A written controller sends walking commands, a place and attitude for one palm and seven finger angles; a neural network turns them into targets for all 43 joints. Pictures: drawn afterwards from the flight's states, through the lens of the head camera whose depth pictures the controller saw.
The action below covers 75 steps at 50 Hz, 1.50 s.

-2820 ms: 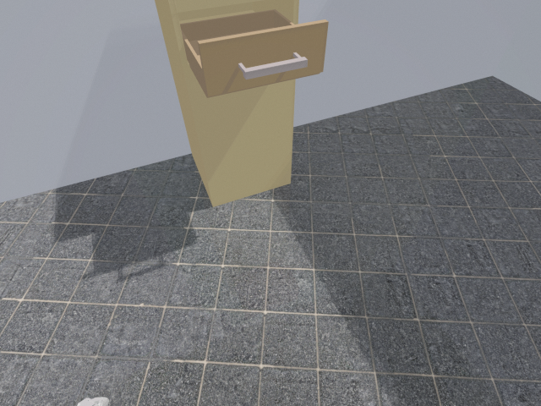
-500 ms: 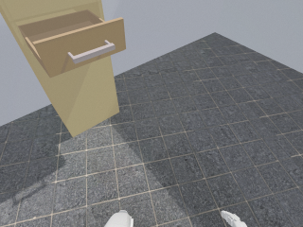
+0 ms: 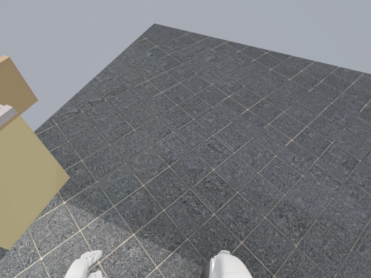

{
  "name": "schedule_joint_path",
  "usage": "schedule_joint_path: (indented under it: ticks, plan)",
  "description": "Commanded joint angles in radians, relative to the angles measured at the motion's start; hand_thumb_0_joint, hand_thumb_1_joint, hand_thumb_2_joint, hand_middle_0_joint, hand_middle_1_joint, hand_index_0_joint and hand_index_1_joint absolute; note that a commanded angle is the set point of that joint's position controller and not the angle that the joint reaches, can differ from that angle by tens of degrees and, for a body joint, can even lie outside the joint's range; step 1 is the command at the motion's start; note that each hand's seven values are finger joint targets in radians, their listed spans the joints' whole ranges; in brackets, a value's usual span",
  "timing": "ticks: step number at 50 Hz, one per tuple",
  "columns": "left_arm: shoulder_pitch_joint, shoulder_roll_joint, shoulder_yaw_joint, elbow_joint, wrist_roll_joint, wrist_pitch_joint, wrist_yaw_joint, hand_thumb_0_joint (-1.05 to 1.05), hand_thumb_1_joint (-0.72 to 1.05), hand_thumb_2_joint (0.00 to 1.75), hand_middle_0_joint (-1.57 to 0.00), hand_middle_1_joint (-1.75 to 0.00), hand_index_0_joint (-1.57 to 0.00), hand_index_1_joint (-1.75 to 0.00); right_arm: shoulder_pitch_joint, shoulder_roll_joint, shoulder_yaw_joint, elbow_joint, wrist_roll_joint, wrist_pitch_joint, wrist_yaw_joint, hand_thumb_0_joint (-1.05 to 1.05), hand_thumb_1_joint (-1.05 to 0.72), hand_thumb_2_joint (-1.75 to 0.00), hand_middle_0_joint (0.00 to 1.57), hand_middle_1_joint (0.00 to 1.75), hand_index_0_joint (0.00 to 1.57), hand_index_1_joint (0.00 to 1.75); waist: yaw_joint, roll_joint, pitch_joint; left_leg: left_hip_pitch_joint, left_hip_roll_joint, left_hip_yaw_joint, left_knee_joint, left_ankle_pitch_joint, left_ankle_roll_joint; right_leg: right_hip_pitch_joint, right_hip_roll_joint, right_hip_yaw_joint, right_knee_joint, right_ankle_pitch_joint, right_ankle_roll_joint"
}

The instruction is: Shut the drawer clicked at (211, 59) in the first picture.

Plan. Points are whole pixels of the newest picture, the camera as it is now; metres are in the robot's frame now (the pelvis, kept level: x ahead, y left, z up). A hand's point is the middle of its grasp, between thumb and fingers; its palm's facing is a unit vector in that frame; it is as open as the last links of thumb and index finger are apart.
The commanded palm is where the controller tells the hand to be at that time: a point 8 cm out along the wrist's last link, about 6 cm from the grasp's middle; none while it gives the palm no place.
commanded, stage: walk to a spot facing it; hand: left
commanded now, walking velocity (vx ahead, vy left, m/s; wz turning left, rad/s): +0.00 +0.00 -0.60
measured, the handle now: out of the picture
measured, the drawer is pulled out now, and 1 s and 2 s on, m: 0.25 0.25 0.25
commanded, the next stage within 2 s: turn to face it in 0.98 s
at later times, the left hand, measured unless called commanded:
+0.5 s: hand (113, 250) +0.21 +0.19 -0.18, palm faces -0.18 -0.97 -0.17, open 7.4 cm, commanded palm none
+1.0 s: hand (154, 207) +0.32 +0.09 -0.16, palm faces -0.54 -0.80 -0.27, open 7.4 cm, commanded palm none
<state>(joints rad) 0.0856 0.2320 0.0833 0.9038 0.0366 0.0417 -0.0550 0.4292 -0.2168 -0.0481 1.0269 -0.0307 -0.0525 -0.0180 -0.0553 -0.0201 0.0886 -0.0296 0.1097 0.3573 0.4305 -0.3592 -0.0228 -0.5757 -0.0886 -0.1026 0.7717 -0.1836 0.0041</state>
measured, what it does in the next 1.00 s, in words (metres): walks ahead, turning right: right foot, then left foot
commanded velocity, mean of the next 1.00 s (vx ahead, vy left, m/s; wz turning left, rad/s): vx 0.03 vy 0.00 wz -0.60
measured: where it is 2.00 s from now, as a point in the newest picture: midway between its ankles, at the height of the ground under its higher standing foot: outside the picture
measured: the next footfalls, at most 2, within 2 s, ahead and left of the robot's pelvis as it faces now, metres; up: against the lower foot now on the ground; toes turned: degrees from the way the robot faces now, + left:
right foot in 0.08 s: +0.17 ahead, -0.12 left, +0.00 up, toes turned -10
left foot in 0.48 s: +0.19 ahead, +0.12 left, +0.00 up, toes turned -10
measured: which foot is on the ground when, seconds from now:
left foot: down 0.00-0.08, up 0.10-0.46, down 0.48-0.94, up 0.96-1.00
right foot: up 0.00-0.06, down 0.08-0.48, up 0.50-0.92, down 0.94-1.00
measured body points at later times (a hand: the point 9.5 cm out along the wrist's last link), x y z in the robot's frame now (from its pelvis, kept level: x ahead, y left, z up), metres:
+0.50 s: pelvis +0.10 +0.02 -0.01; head +0.12 +0.04 +0.44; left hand +0.22 +0.24 -0.16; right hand +0.16 -0.24 -0.13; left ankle +0.15 +0.12 -0.74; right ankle +0.13 -0.11 -0.73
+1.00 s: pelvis +0.11 -0.01 -0.01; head +0.14 -0.06 +0.43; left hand +0.35 +0.13 -0.14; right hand -0.03 -0.23 -0.17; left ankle +0.15 +0.12 -0.70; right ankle +0.07 -0.10 -0.74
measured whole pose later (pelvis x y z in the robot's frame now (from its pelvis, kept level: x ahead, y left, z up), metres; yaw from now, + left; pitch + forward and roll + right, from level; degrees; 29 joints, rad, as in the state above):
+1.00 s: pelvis +0.11 -0.01 -0.01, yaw -34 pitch -1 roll +0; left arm 0.13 0.21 0.07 0.90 0.02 0.02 -0.01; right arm 0.28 -0.24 -0.07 0.96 -0.01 0.05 -0.02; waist -0.03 0.05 0.11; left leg -0.35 0.19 0.18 0.97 -0.53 -0.07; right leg -0.32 -0.01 -0.11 0.66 -0.32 -0.04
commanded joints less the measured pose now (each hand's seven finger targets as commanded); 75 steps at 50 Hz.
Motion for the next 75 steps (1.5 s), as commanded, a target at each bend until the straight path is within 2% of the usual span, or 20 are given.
schedule_joint_path:
  ticks: [1, 2, 3, 4, 5, 10, 14, 21, 22, 24, 29, 43, 45, 46, 47, 48, 53, 65, 70, 75]
  plan:
    - [0.019, 0.033, -0.007, -0.07, -0.007, -0.042, 0.004, 0.0, 0.9, 0.9, -0.2, -0.3, -0.2, -0.3, -0.003, -0.164, -0.036, -0.07, 0.004, -0.008, -0.005, 0.0, -0.9, -0.9, 0.2, 0.3, 0.2, 0.3, 0.056, 0.152, -0.073, 0.007, 0.251, -0.059, 0.119, 0.829, 0.095, 0.196, 0.081, -0.062, -0.142, -0.04, -0.044]
    - [0.136, 0.073, 0.003, -0.036, -0.004, -0.056, 0.009, 0.0, 0.9, 0.9, -0.2, -0.3, -0.2, -0.3, -0.007, -0.17, -0.034, -0.08, 0.009, -0.005, -0.001, 0.0, -0.9, -0.9, 0.2, 0.3, 0.2, 0.3, 0.117, 0.113, -0.154, -0.063, 0.221, -0.039, 0.317, 0.804, 0.055, 0.406, 0.108, -0.079, -0.233, 0.041, -0.055]
    - [0.243, 0.187, 0.028, -0.008, -0.003, -0.073, 0.021, 0.0, 0.9, 0.9, -0.2, -0.3, -0.2, -0.3, 0.024, -0.133, -0.025, -0.096, 0.026, -0.001, 0.012, 0.0, -0.9, -0.9, 0.2, 0.3, 0.2, 0.3, 0.16, -0.057, -0.283, -0.343, 0.171, -0.032, 0.593, 0.435, -0.001, 0.75, -0.072, 0.12, -0.238, 0.291, -0.119]
    - [0.326, 0.287, 0.048, -0.003, -0.024, -0.077, 0.037, 0.0, 0.9, 0.9, -0.2, -0.3, -0.2, -0.3, 0.027, -0.075, -0.016, -0.135, 0.031, 0.005, 0.006, 0.0, -0.9, -0.9, 0.2, 0.3, 0.2, 0.3, 0.167, -0.219, -0.401, -0.588, 0.005, -0.102, 0.96, -0.281, -0.061, 0.881, -0.378, 0.563, -0.271, 0.761, -0.26]
    - [0.334, 0.296, 0.051, 0.002, -0.043, -0.065, 0.05, 0.0, 0.9, 0.9, -0.2, -0.3, -0.2, -0.3, -0.058, -0.098, -0.019, -0.152, 0.027, 0.005, -0.011, 0.0, -0.9, -0.9, 0.2, 0.3, 0.2, 0.3, 0.177, -0.037, -0.34, -0.621, 0.027, -0.262, 0.989, -0.278, -0.045, 0.795, -0.359, 0.464, -0.276, 0.919, -0.3]
    - [0.029, 0.17, 0.019, -0.084, -0.02, -0.055, 0.069, 0.0, 0.9, 0.9, -0.2, -0.3, -0.2, -0.3, -0.048, -0.076, -0.017, -0.118, 0.003, 0.062, -0.003, 0.0, -0.9, -0.9, 0.2, 0.3, 0.2, 0.3, 0.018, -0.058, -0.147, -0.464, 0.07, -0.303, 0.789, -0.044, -0.064, 0.267, -0.168, 0.296, -0.466, 0.168, -0.194]
    - [0.042, 0.166, 0.021, -0.077, -0.011, -0.049, 0.06, 0.0, 0.9, 0.9, -0.2, -0.3, -0.2, -0.3, -0.082, -0.068, -0.021, -0.141, 0.002, 0.067, 0.008, 0.0, -0.9, -0.9, 0.2, 0.3, 0.2, 0.3, 0.023, -0.097, -0.107, -0.409, 0.026, -0.293, 0.623, 0.004, -0.06, 0.148, -0.114, 0.339, -0.533, -0.188, -0.178]
    - [0.073, 0.161, 0.034, -0.1, -0.018, -0.019, 0.054, 0.0, 0.9, 0.9, -0.2, -0.3, -0.2, -0.3, -0.121, -0.055, -0.017, -0.19, 0.017, 0.048, -0.006, 0.0, -0.9, -0.9, 0.2, 0.3, 0.2, 0.3, 0.032, -0.129, -0.127, -0.189, -0.08, -0.283, 0.176, 0.016, -0.035, 0.146, -0.062, 0.434, -0.443, -0.159, -0.143]
    - [0.07, 0.132, 0.029, -0.108, -0.023, -0.014, 0.054, 0.0, 0.9, 0.9, -0.2, -0.3, -0.2, -0.3, -0.085, -0.07, -0.02, -0.18, 0.019, 0.039, -0.014, 0.0, -0.9, -0.9, 0.2, 0.3, 0.2, 0.3, 0.014, -0.096, -0.136, -0.067, -0.058, -0.296, 0.026, 0.053, -0.028, 0.083, -0.022, 0.406, -0.383, -0.178, -0.103]
    - [0.102, 0.044, 0.015, -0.143, -0.028, -0.013, 0.037, 0.0, 0.9, 0.9, -0.2, -0.3, -0.2, -0.3, -0.085, -0.231, -0.049, -0.217, 0.005, 0.039, -0.019, 0.0, -0.9, -0.9, 0.2, 0.3, 0.2, 0.3, 0.009, 0.344, -0.092, -0.023, 0.354, -0.735, -0.248, -0.109, 0.105, -0.145, 0.165, 0.146, 0.081, -0.382, 0.011]
    - [0.178, 0.064, 0.043, -0.056, -0.011, 0.002, 0.015, 0.0, 0.9, 0.9, -0.2, -0.3, -0.2, -0.3, -0.263, -0.116, -0.018, -0.241, 0.009, 0.024, -0.024, 0.0, -0.9, -0.9, 0.2, 0.3, 0.2, 0.3, 0.084, 0.171, -0.058, -0.157, 0.207, -0.343, -0.173, 0.262, 0.097, -0.059, 0.057, 0.111, 0.441, -0.144, 0.055]
    - [0.053, 0.026, 0.014, -0.072, -0.014, -0.01, 0.024, 0.0, 0.9, 0.9, -0.2, -0.3, -0.2, -0.3, -0.115, -0.172, -0.068, -0.129, 0.001, 0.043, -0.006, 0.0, -0.9, -0.9, 0.2, 0.3, 0.2, 0.3, 0.01, 0.249, -0.103, -0.008, 0.279, -0.161, 0.032, 0.633, 0.11, 0.157, 0.066, -0.026, -0.071, -0.222, 0.028]
    - [0.143, 0.061, 0.02, -0.051, -0.011, -0.026, 0.03, 0.0, 0.9, 0.9, -0.2, -0.3, -0.2, -0.3, -0.128, -0.171, -0.07, -0.132, 0.009, 0.043, 0.0, 0.0, -0.9, -0.9, 0.2, 0.3, 0.2, 0.3, 0.073, 0.185, -0.156, -0.074, 0.249, -0.11, 0.214, 0.621, 0.046, 0.361, 0.078, -0.03, -0.301, -0.021, 0.001]
    - [0.231, 0.159, 0.039, -0.025, -0.004, -0.041, 0.043, 0.0, 0.9, 0.9, -0.2, -0.3, -0.2, -0.3, -0.109, -0.131, -0.062, -0.152, 0.021, 0.045, 0.008, 0.0, -0.9, -0.9, 0.2, 0.3, 0.2, 0.3, 0.113, -0.033, -0.239, -0.31, 0.193, -0.078, 0.431, 0.41, -0.015, 0.645, -0.08, 0.164, -0.358, 0.26, -0.062]
    - [0.307, 0.268, 0.062, -0.002, -0.014, -0.045, 0.056, 0.0, 0.9, 0.9, -0.2, -0.3, -0.2, -0.3, -0.174, -0.058, -0.034, -0.208, 0.019, 0.048, 0.011, 0.0, -0.9, -0.9, 0.2, 0.3, 0.2, 0.3, 0.149, -0.283, -0.253, -0.579, 0.034, -0.118, 0.68, -0.253, -0.068, 0.743, -0.32, 0.464, -0.344, 0.74, -0.181]
    - [0.32, 0.264, 0.064, 0.006, -0.032, -0.039, 0.07, 0.0, 0.9, 0.9, -0.2, -0.3, -0.2, -0.3, -0.224, -0.088, -0.034, -0.216, 0.024, 0.061, -0.01, 0.0, -0.9, -0.9, 0.2, 0.3, 0.2, 0.3, 0.163, -0.243, -0.259, -0.579, 0.039, -0.288, 0.748, -0.29, -0.056, 0.656, -0.319, 0.438, -0.348, 0.789, -0.231]
    - [0.069, 0.162, 0.029, -0.074, -0.022, -0.032, 0.075, 0.0, 0.9, 0.9, -0.2, -0.3, -0.2, -0.3, -0.194, -0.089, -0.035, -0.158, 0.008, 0.086, -0.006, 0.0, -0.9, -0.9, 0.2, 0.3, 0.2, 0.3, 0.05, -0.112, -0.116, -0.517, 0.038, -0.325, 0.71, -0.039, -0.079, 0.418, -0.153, 0.298, -0.415, 0.406, -0.176]
    - [0.097, 0.106, -0.012, 0.007, -0.023, -0.044, 0.088, 0.0, 0.9, 0.9, -0.2, -0.3, -0.2, -0.3, -0.127, -0.033, 0.006, -0.06, 0.018, 0.068, 0.004, 0.0, -0.9, -0.9, 0.2, 0.3, 0.2, 0.3, 0.043, -0.106, -0.072, -0.202, -0.038, -0.291, 0.113, 0.117, -0.023, 0.344, -0.131, 0.187, -0.415, 0.127, -0.127]
    - [0.094, 0.037, -0.009, -0.017, -0.027, -0.023, 0.086, 0.0, 0.9, 0.9, -0.2, -0.3, -0.2, -0.3, -0.121, -0.148, -0.022, -0.074, 0.002, 0.06, -0.005, 0.0, -0.9, -0.9, 0.2, 0.3, 0.2, 0.3, 0.037, 0.317, -0.042, -0.247, 0.222, -0.725, -0.152, 0.491, 0.193, 0.204, 0.065, 0.039, 0.056, -0.327, 0.022]
    - [0.061, 0.016, 0.002, -0.023, -0.029, -0.024, 0.074, 0.0, 0.9, 0.9, -0.2, -0.3, -0.2, -0.3, -0.141, -0.156, -0.043, -0.093, 0.002, 0.06, -0.012, 0.0, -0.9, -0.9, 0.2, 0.3, 0.2, 0.3, 0.03, 0.163, -0.135, -0.119, 0.151, -0.634, -0.079, 0.544, 0.203, 0.114, 0.055, 0.1, 0.161, -0.318, 0.039]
